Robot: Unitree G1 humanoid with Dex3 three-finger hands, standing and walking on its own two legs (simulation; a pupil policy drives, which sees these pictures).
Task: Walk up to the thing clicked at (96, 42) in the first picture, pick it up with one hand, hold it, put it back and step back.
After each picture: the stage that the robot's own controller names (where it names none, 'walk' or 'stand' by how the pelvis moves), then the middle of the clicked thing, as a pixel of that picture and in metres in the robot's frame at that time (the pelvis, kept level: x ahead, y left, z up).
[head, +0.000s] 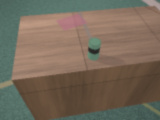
stand; (94, 49) +0.65 -0.06 -0.11
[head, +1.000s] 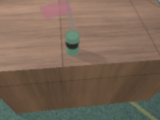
rise first; (72, 43) +0.59 +0.05 -0.08
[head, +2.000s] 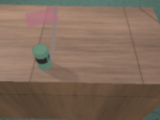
stand; (42, 57) +0.51 +0.20 -0.08
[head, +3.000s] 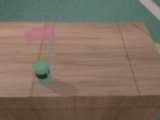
stand; (42, 72) +0.48 +0.19 -0.11
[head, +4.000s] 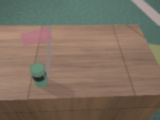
stand; (39, 75) +0.49 +0.21 -0.12
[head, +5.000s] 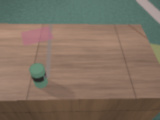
stand; (39, 76) +0.47 +0.20 -0.12
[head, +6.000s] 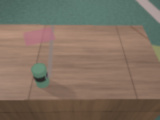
stand; (40, 75) +0.48 +0.20 -0.12
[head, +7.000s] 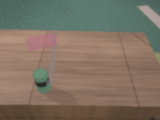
rise first; (42, 80) +0.46 +0.20 -0.11
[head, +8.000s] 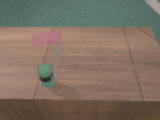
go down; (46, 76) +0.48 +0.20 -0.11
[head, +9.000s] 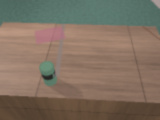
go down; (48, 73) +0.48 +0.20 -0.11
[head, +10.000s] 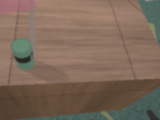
go down; (23, 55) +0.47 +0.19 -0.04
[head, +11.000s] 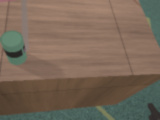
close in; (14, 48) +0.48 +0.19 -0.03
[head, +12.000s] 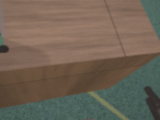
close; out of the picture +0.50 +0.21 +0.01
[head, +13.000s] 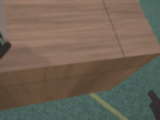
lift; out of the picture +0.49 +0.21 +0.01
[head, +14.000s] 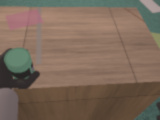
lift; (21, 67) +0.37 +0.18 +0.09
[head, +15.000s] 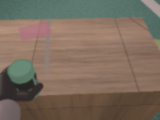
hold; (25, 80) +0.32 +0.18 +0.10
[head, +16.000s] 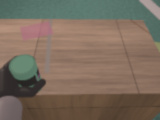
hold; (28, 75) +0.32 +0.17 +0.11
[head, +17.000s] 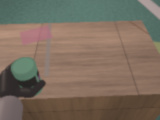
crouch; (28, 77) +0.33 +0.17 +0.10
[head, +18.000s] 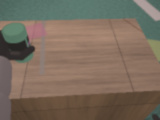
crouch; (19, 43) +0.44 +0.19 +0.14
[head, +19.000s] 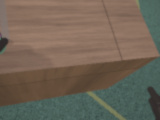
lower; out of the picture +0.50 +0.21 -0.01
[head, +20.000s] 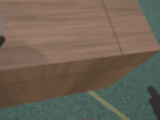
lower; out of the picture +0.51 +0.21 +0.01
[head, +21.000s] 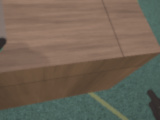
lower; out of the picture +0.50 +0.21 +0.01
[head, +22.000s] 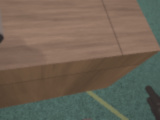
lower; out of the picture +0.51 +0.21 +0.01
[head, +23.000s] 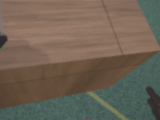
loosen; out of the picture +0.51 +0.21 +0.01
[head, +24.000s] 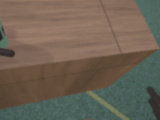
withdraw; out of the picture +0.51 +0.19 +0.01
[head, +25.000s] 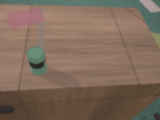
sink last; (37, 61) +0.48 +0.16 -0.05
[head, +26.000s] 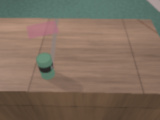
stand; (46, 66) +0.50 +0.19 -0.06
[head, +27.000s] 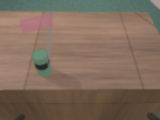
stand; (42, 63) +0.49 +0.18 -0.05
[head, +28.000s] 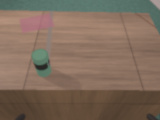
stand; (42, 63) +0.48 +0.18 -0.05
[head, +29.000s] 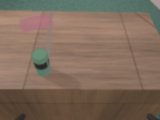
stand; (41, 62) +0.49 +0.19 -0.05
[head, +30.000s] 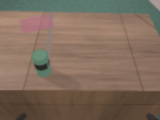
stand; (42, 63) +0.49 +0.18 -0.05
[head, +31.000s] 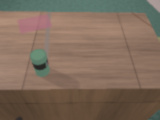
stand; (40, 63) +0.49 +0.18 -0.05
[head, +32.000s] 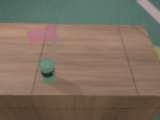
stand; (47, 71) +0.50 +0.17 -0.11
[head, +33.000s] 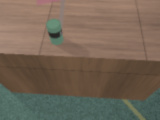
walk; (55, 32) +0.62 +0.14 -0.09
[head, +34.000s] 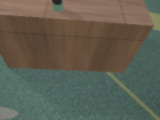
walk; (57, 1) +0.95 +0.12 -0.10
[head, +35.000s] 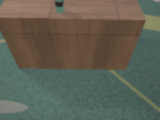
stand; (59, 4) +1.09 +0.18 -0.10
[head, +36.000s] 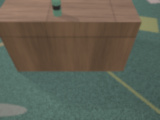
stand; (56, 7) +1.09 +0.18 -0.12
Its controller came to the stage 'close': yes
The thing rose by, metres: 0.23
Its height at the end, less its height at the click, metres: +0.00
